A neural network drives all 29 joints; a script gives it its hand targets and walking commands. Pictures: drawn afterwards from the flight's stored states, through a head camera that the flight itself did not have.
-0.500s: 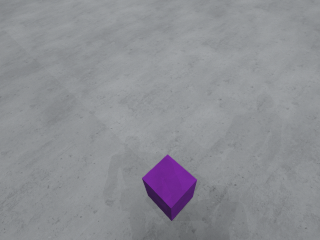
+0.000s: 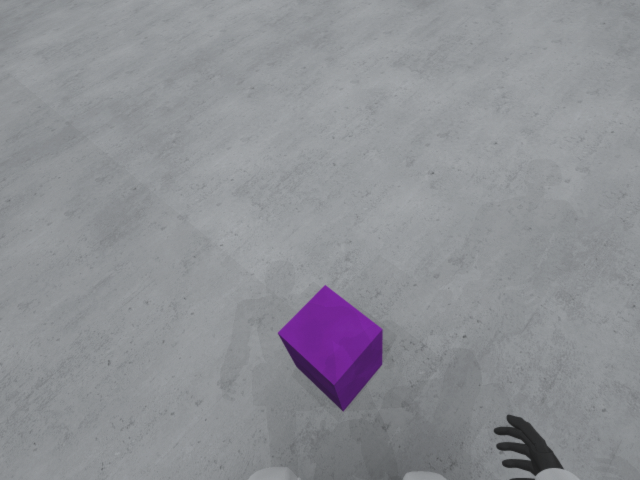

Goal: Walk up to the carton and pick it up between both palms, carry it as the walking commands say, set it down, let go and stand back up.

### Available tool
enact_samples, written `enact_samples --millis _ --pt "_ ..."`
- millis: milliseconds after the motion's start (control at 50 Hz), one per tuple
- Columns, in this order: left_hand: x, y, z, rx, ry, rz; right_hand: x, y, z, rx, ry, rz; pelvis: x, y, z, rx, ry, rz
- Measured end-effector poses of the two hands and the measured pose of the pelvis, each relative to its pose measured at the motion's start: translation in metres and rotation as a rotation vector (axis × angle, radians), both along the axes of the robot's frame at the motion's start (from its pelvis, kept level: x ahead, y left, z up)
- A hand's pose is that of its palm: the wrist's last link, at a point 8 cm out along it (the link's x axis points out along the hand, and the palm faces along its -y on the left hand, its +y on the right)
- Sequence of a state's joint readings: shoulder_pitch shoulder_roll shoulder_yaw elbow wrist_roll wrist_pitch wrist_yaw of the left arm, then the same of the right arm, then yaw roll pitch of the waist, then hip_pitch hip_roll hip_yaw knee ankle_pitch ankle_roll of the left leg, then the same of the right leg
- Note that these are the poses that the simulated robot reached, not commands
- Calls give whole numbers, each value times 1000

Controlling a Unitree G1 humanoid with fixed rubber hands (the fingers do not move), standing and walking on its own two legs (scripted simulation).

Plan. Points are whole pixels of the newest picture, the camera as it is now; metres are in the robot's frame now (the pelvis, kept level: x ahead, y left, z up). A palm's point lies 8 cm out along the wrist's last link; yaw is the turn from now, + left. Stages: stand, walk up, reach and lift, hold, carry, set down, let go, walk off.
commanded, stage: walk up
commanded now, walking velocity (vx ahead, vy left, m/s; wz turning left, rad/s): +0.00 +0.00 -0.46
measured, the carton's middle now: (334, 350) +0.49 +0.06 -0.63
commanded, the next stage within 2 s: none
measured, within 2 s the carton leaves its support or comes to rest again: neither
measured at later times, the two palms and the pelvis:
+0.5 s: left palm out of the picture +0.01 +0.26 -0.14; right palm out of the picture +0.00 -0.22 -0.17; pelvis -0.06 +0.02 -0.02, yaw -11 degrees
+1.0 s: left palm out of the picture +0.02 +0.35 -0.15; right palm out of the picture +0.05 -0.17 -0.13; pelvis -0.01 +0.11 -0.02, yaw -17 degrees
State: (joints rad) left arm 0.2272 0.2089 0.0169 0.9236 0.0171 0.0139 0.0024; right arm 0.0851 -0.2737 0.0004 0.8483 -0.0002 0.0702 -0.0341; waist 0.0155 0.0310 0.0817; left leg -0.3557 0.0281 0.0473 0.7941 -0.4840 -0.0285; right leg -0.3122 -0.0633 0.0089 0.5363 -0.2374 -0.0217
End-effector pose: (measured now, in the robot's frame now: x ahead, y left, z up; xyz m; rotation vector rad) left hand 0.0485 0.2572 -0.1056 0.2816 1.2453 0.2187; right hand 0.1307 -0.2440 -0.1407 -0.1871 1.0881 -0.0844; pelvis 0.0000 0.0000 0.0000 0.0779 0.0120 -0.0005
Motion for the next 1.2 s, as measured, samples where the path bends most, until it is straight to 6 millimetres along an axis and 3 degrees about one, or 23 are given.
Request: enact_samples --millis 80,160,220,320,460,560,680,840,980,1140,1200 --pt "-21 10 -8 -21 21 13 3 11 7 -21 -28 19 -15 12 -1 -12 0 -10" --pt "-35 24 -25 -55 41 6 -9 25 8 -51 -48 12 -29 30 -9 -52 6 -25" --pt "-41 27 -41 -83 52 -11 -35 34 4 -61 -29 -21 -40 38 -17 -57 -16 -63" --pt "-43 24 -43 -98 61 -41 -82 44 0 -28 38 -83 -48 38 -15 -59 -28 -99" --pt "-30 6 -39 -44 59 -137 -124 31 -23 45 66 -179 -57 20 -23 -12 -19 -187" --pt "-46 11 -16 32 102 -154 -143 14 -23 68 121 -190 -58 17 -13 6 -24 -214" --pt "-60 24 4 60 176 -175 -147 5 -8 52 129 -216 -52 24 3 13 -1 -258" --pt "-51 52 -8 28 193 -183 -117 25 2 12 88 -216 -38 55 0 -25 2 -273" --pt "-30 93 -40 -34 212 -189 -81 70 6 -41 35 -209 -16 104 -15 -92 14 -279" --pt "25 112 -48 -66 191 -275 -108 139 6 23 95 -343 9 135 -11 -115 -1 -334" --pt "42 115 -48 -61 199 -313 -120 149 4 11 118 -404 18 141 -12 -114 0 -363"
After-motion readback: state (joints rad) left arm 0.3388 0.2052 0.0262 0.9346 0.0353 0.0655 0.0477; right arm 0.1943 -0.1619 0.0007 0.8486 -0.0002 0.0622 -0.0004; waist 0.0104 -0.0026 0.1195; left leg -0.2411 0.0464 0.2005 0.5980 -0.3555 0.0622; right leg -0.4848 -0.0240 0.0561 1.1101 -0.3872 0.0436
